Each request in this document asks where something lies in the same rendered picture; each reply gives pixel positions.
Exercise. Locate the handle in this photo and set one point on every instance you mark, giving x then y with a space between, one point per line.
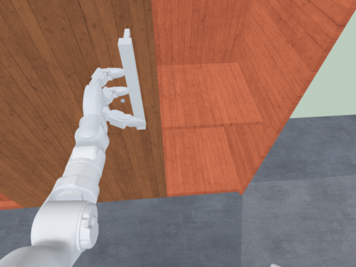
129 67

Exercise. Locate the robot left hand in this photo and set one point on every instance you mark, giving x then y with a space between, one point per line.
95 98

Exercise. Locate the left robot upper arm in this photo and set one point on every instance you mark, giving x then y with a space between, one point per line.
62 231

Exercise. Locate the robot left forearm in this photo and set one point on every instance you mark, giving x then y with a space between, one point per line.
84 169

